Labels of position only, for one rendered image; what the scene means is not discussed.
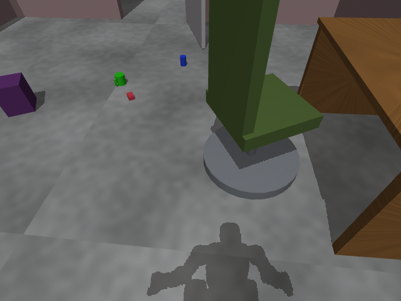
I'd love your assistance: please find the office chair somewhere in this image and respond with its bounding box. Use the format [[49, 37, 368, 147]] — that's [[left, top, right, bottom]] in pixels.
[[204, 0, 324, 199]]

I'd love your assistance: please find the desk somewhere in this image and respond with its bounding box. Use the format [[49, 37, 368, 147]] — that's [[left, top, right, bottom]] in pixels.
[[297, 17, 401, 260]]

